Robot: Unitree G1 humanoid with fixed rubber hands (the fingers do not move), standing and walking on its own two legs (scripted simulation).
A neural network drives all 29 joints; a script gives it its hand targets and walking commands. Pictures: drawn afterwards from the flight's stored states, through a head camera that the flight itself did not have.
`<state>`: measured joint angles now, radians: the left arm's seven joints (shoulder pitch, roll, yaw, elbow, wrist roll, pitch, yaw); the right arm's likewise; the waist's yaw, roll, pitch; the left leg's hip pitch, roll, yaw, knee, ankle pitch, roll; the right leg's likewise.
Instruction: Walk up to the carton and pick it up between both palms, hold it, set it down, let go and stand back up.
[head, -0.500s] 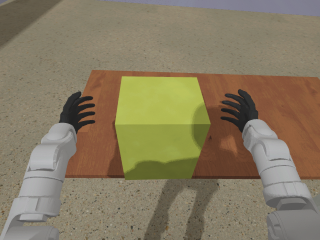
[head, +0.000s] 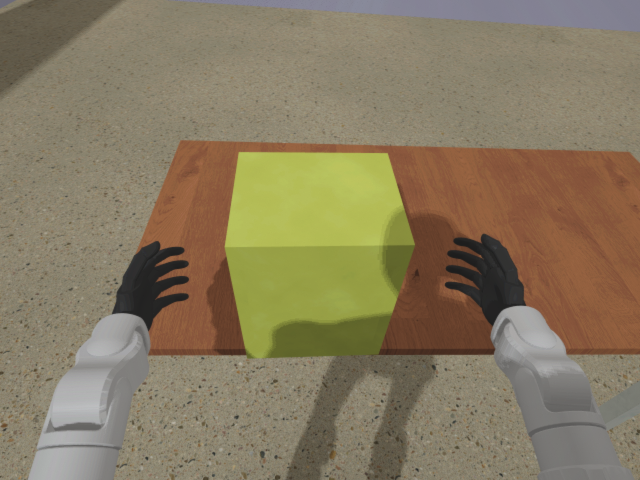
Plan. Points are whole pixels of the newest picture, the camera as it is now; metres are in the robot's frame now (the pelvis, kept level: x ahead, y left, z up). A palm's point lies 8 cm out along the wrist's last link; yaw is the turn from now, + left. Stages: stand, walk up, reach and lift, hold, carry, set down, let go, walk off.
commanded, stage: set down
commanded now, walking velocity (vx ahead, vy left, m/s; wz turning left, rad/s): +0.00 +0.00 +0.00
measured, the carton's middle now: (313, 260) +0.41 +0.02 +0.06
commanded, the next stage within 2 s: none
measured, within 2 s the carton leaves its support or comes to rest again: neither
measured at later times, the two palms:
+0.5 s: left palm (132, 380) +0.25 +0.22 +0.03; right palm (503, 381) +0.25 -0.21 +0.04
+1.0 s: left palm (125, 431) +0.20 +0.22 +0.00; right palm (496, 433) +0.21 -0.20 +0.00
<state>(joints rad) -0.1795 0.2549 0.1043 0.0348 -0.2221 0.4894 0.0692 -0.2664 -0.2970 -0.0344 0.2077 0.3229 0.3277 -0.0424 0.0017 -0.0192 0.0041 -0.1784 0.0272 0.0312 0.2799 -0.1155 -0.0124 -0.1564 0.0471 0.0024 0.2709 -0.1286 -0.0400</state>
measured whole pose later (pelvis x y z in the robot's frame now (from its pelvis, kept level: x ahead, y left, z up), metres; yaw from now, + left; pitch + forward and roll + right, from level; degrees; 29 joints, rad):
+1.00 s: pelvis +0.03 +0.00 +0.00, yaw -2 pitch -1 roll +0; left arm 0.34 0.23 -0.01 -0.06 -0.17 0.35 0.07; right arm 0.36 -0.20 0.02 0.03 0.21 0.17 -0.02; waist 0.05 -0.02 0.02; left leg -0.09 0.03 0.05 0.27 -0.16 -0.02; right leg -0.06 0.05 0.03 0.24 -0.15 -0.04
